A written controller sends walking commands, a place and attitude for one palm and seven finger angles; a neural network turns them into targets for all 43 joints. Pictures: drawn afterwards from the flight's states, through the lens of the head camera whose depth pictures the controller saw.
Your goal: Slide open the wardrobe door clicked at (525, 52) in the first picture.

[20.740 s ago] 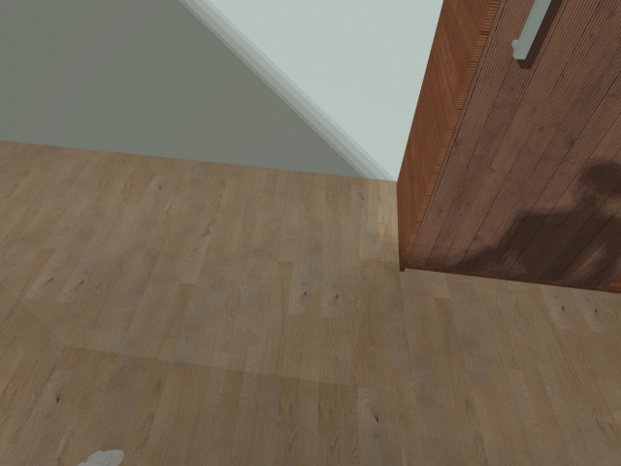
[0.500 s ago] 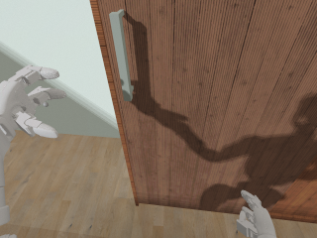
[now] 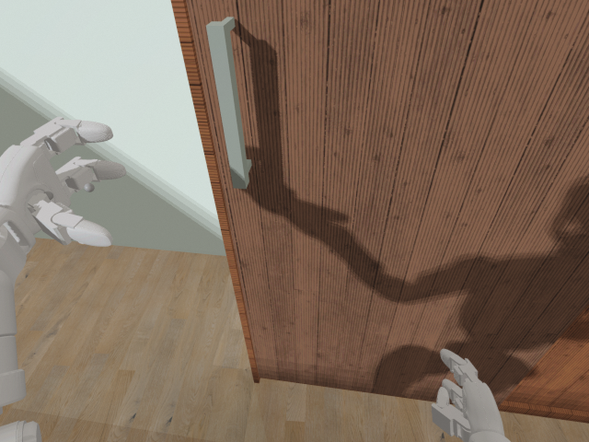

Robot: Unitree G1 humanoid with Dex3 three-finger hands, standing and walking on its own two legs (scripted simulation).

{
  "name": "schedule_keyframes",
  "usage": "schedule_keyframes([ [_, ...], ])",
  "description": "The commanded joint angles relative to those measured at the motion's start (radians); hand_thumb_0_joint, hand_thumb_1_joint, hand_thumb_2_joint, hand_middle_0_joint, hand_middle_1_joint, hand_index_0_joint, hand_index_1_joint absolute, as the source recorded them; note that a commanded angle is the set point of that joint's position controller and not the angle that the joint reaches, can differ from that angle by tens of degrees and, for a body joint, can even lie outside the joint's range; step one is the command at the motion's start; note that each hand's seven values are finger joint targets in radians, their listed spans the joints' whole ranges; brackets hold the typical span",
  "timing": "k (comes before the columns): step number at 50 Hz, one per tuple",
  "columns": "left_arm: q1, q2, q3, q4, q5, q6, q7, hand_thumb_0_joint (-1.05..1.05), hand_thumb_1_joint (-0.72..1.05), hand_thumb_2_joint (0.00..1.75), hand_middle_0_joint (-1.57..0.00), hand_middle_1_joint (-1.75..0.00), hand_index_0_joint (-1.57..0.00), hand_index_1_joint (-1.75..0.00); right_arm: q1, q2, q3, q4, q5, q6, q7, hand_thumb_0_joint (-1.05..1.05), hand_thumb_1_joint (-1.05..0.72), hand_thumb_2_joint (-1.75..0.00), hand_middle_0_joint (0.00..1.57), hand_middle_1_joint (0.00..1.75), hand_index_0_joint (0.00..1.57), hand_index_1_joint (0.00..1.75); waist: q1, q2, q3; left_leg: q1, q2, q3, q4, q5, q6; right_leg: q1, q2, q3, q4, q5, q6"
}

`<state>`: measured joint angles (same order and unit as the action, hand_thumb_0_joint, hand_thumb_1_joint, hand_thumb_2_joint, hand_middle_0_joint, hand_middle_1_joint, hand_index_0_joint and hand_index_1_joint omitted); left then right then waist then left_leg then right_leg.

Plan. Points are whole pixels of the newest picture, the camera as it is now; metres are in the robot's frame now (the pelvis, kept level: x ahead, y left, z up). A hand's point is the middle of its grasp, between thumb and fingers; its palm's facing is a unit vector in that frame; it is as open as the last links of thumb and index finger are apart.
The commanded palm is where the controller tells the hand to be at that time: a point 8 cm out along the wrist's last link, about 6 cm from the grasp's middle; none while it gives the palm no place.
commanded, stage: move the hooked fingers beside the handle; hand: left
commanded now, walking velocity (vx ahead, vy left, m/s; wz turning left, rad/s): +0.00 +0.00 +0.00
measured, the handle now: (235, 110) +0.50 +0.16 +0.25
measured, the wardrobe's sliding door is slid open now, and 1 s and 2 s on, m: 0.00 0.00 0.00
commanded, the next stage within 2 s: none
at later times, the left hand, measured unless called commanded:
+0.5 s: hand (132, 164) +0.35 +0.25 +0.24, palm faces +0.05 -1.00 -0.06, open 14.0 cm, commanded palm +0.32 +0.30 +0.25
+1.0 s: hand (167, 149) +0.39 +0.23 +0.24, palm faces +0.05 -1.00 -0.05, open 14.0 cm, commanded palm +0.37 +0.28 +0.25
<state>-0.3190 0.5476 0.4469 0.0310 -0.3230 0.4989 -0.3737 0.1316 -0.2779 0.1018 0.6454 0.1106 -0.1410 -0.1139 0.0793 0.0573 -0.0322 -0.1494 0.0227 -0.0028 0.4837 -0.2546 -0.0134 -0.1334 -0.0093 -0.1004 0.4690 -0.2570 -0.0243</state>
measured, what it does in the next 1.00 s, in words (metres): stands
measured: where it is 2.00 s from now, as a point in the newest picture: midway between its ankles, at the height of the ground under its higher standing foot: outside the picture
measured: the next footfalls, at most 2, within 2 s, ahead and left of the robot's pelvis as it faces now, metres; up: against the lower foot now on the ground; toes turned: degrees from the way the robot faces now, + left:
none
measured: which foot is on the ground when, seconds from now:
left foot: down 0.00-1.00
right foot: down 0.00-1.00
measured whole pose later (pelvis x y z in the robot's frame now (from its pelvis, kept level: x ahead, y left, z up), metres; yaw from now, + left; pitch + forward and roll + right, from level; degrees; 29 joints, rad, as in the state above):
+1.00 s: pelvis +0.01 +0.01 +0.00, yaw -1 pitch -2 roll +0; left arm -0.59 0.47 0.31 0.31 -0.23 0.44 -0.24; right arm 0.17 -0.27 0.07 0.67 0.11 -0.09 -0.12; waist 0.02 0.04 -0.04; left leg -0.17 0.02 0.02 0.46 -0.26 -0.01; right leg -0.16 -0.01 -0.08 0.45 -0.25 -0.02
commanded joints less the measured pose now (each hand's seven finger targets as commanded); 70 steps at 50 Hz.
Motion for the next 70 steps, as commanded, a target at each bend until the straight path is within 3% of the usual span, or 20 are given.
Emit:
schedule_keyframes([
  [1, -0.433, 0.266, 0.062, -0.181, -0.007, -0.088, 0.013, 0.00, -0.50, 0.30, -0.30, -1.20, -0.30, -1.20, -0.183, -0.121, -0.057, -0.179, -0.004, -0.062, -0.015, 0.00, -0.90, -0.90, 0.20, 0.30, 0.20, 0.30, -0.024, 0.025, -0.169, 0.080, -0.030, -0.028, -0.060, 0.172, 0.036, -0.018, -0.005, 0.068, -0.087, 0.154, 0.006],
  [3, -0.412, 0.300, 0.085, -0.170, -0.003, -0.095, 0.018, 0.00, -0.50, 0.30, -0.30, -1.20, -0.30, -1.20, -0.183, -0.127, -0.061, -0.173, -0.007, -0.059, -0.016, 0.00, -0.90, -0.90, 0.20, 0.30, 0.20, 0.30, -0.018, 0.025, -0.174, 0.074, -0.026, -0.021, -0.048, 0.183, 0.036, -0.005, -0.013, 0.086, -0.091, 0.167, 0.003],
  [5, -0.458, 0.241, 0.030, -0.120, 0.002, -0.091, 0.018, 0.00, -0.50, 0.30, -0.30, -1.20, -0.30, -1.20, -0.173, -0.119, -0.055, -0.168, -0.003, -0.057, -0.017, 0.00, -0.90, -0.90, 0.20, 0.30, 0.20, 0.30, -0.036, -0.007, -0.148, 0.064, -0.028, -0.027, -0.063, 0.164, 0.036, -0.029, -0.004, 0.061, -0.087, 0.148, 0.008],
  [8, -0.440, 0.300, 0.080, -0.127, 0.008, -0.093, 0.028, 0.00, -0.50, 0.30, -0.30, -1.20, -0.30, -1.20, -0.172, -0.130, -0.065, -0.172, -0.008, -0.053, -0.015, 0.00, -0.90, -0.90, 0.20, 0.30, 0.20, 0.30, -0.013, 0.022, -0.192, 0.071, -0.028, -0.023, -0.054, 0.195, 0.036, 0.003, -0.009, 0.072, -0.080, 0.183, 0.000],
  [11, -0.470, 0.250, 0.040, -0.103, 0.015, -0.090, 0.036, 0.00, -0.50, 0.30, -0.30, -1.20, -0.30, -1.20, -0.165, -0.121, -0.061, -0.178, -0.003, -0.048, -0.015, 0.00, -0.90, -0.90, 0.20, 0.30, 0.20, 0.30, -0.025, 0.014, -0.189, 0.071, -0.028, -0.024, -0.065, 0.201, 0.035, -0.008, -0.001, 0.053, -0.072, 0.193, 0.003],
  [13, -0.482, 0.280, 0.056, -0.090, 0.019, -0.092, 0.044, 0.00, -0.50, 0.30, -0.30, -1.20, -0.30, -1.20, -0.159, -0.130, -0.066, -0.169, -0.005, -0.045, -0.015, 0.00, -0.90, -0.90, 0.20, 0.30, 0.20, 0.30, -0.025, 0.006, -0.189, 0.069, -0.023, -0.021, -0.059, 0.198, 0.035, -0.007, -0.004, 0.062, -0.078, 0.186, 0.000],
  [21, -0.541, 0.218, 0.005, -0.077, 0.032, -0.091, 0.063, 0.00, -0.50, 0.30, -0.30, -1.20, -0.30, -1.20, -0.143, -0.124, -0.069, -0.169, -0.003, -0.038, -0.016, 0.00, -0.90, -0.90, 0.20, 0.30, 0.20, 0.30, -0.039, 0.009, -0.199, 0.082, -0.023, -0.018, -0.066, 0.224, 0.035, -0.017, 0.004, 0.048, -0.069, 0.219, 0.002],
  [24, -0.568, 0.254, 0.029, -0.077, 0.043, -0.093, 0.079, 0.00, -0.50, 0.30, -0.30, -1.20, -0.30, -1.20, -0.141, -0.129, -0.073, -0.169, -0.007, -0.036, -0.016, 0.00, -0.90, -0.90, 0.20, 0.30, 0.20, 0.30, -0.031, 0.010, -0.227, 0.080, -0.023, -0.020, -0.067, 0.229, 0.036, -0.003, 0.001, 0.053, -0.070, 0.216, -0.001],
  [26, -0.570, 0.212, -0.001, -0.052, 0.041, -0.093, 0.082, 0.00, -0.50, 0.30, -0.30, -1.20, -0.30, -1.20, -0.135, -0.124, -0.071, -0.165, -0.005, -0.033, -0.018, 0.00, -0.90, -0.90, 0.20, 0.30, 0.20, 0.30, -0.040, 0.012, -0.215, 0.087, -0.023, -0.015, -0.061, 0.245, 0.036, -0.012, 0.004, 0.050, -0.065, 0.242, 0.001],
  [28, -0.572, 0.259, 0.031, -0.052, 0.048, -0.103, 0.089, 0.00, -0.50, 0.30, -0.30, -1.20, -0.30, -1.20, -0.122, -0.134, -0.078, -0.155, -0.009, -0.028, -0.017, 0.00, -0.90, -0.90, 0.20, 0.30, 0.20, 0.30, -0.036, 0.001, -0.240, 0.091, -0.019, -0.012, -0.058, 0.265, 0.035, 0.009, 0.002, 0.053, -0.065, 0.262, -0.003],
  [35, -0.601, 0.168, -0.042, -0.027, 0.053, -0.103, 0.097, 0.00, -0.50, 0.30, -0.30, -1.20, -0.30, -1.20, -0.123, -0.119, -0.076, -0.159, -0.004, -0.022, -0.016, 0.00, -0.90, -0.90, 0.20, 0.30, 0.20, 0.30, -0.048, 0.007, -0.229, 0.098, -0.019, -0.011, -0.061, 0.276, 0.035, -0.005, 0.006, 0.048, -0.061, 0.277, -0.001],
  [39, -0.645, 0.207, -0.021, -0.025, 0.061, -0.103, 0.111, 0.00, -0.50, 0.30, -0.30, -1.20, -0.30, -1.20, -0.118, -0.127, -0.080, -0.157, -0.007, -0.016, -0.016, 0.00, -0.90, -0.90, 0.20, 0.30, 0.20, 0.30, -0.042, 0.006, -0.253, 0.093, -0.020, -0.012, -0.065, 0.265, 0.038, 0.000, 0.002, 0.056, -0.068, 0.262, -0.002],
  [43, -0.699, 0.180, -0.063, 0.033, 0.072, -0.115, 0.126, 0.00, -0.50, 0.30, -0.30, -1.20, -0.30, -1.20, -0.102, -0.129, -0.082, -0.134, -0.006, -0.005, -0.020, 0.00, -0.90, -0.90, 0.20, 0.30, 0.20, 0.30, -0.065, -0.001, -0.213, 0.089, -0.016, -0.005, -0.065, 0.237, 0.037, -0.024, 0.004, 0.058, -0.079, 0.232, -0.001],
  [50, -0.769, 0.155, -0.085, 0.094, 0.082, -0.143, 0.142, 0.00, -0.50, 0.30, -0.30, -1.20, -0.30, -1.20, -0.088, -0.123, -0.084, -0.126, -0.009, -0.002, -0.022, 0.00, -0.90, -0.90, 0.20, 0.30, 0.20, 0.30, -0.071, -0.013, -0.251, 0.092, -0.019, -0.004, -0.070, 0.242, 0.041, -0.006, 0.004, 0.060, -0.081, 0.251, 0.001],
  [53, -0.753, 0.209, -0.047, 0.157, 0.090, -0.142, 0.149, 0.00, -0.50, 0.30, -0.30, -1.20, -0.30, -1.20, -0.072, -0.137, -0.091, -0.113, -0.009, 0.008, -0.021, 0.00, -0.90, -0.90, 0.20, 0.30, 0.20, 0.30, -0.064, -0.035, -0.248, 0.080, -0.016, -0.001, -0.070, 0.247, 0.042, 0.004, 0.002, 0.065, -0.085, 0.258, 0.000],
  [55, -0.781, 0.161, -0.087, 0.180, 0.095, -0.143, 0.152, 0.00, -0.50, 0.30, -0.30, -1.20, -0.30, -1.20, -0.068, -0.126, -0.089, -0.118, -0.007, 0.010, -0.021, 0.00, -0.90, -0.90, 0.20, 0.30, 0.20, 0.30, -0.075, -0.030, -0.233, 0.070, -0.016, 0.000, -0.076, 0.240, 0.041, -0.005, 0.002, 0.061, -0.086, 0.252, 0.001],
  [59, -0.831, 0.208, -0.059, 0.177, 0.102, -0.164, 0.161, 0.00, -0.50, 0.30, -0.30, -1.20, -0.30, -1.20, -0.052, -0.135, -0.098, -0.117, -0.010, 0.014, -0.020, 0.00, -0.90, -0.90, 0.20, 0.30, 0.20, 0.30, -0.072, -0.028, -0.277, 0.080, -0.013, 0.001, -0.076, 0.257, 0.043, 0.018, 0.000, 0.068, -0.087, 0.276, 0.001],
  [61, -0.830, 0.179, -0.074, 0.208, 0.100, -0.168, 0.161, 0.00, -0.50, 0.30, -0.30, -1.20, -0.30, -1.20, -0.045, -0.131, -0.097, -0.112, -0.009, 0.013, -0.021, 0.00, -0.90, -0.90, 0.20, 0.30, 0.20, 0.30, -0.078, -0.034, -0.254, 0.077, -0.017, 0.006, -0.071, 0.259, 0.045, 0.006, 0.004, 0.068, -0.087, 0.288, 0.003],
  [63, -0.832, 0.239, -0.034, 0.239, 0.106, -0.179, 0.166, 0.00, -0.50, 0.30, -0.30, -1.20, -0.30, -1.20, -0.029, -0.145, -0.103, -0.097, -0.014, 0.019, -0.022, 0.00, -0.90, -0.90, 0.20, 0.30, 0.20, 0.30, -0.076, -0.034, -0.254, 0.070, -0.014, 0.013, -0.071, 0.253, 0.046, 0.014, 0.000, 0.078, -0.094, 0.289, 0.004],
  [70, -0.868, 0.197, -0.075, 0.287, 0.111, -0.198, 0.157, 0.00, -0.50, 0.30, -0.30, -1.20, -0.30, -1.20, -0.002, -0.140, -0.108, -0.096, -0.009, 0.021, -0.020, 0.00, -0.90, -0.90, 0.20, 0.30, 0.20, 0.30, -0.093, -0.027, -0.259, 0.064, -0.014, 0.017, -0.072, 0.269, 0.046, 0.014, 0.003, 0.074, -0.090, 0.321, 0.004],
])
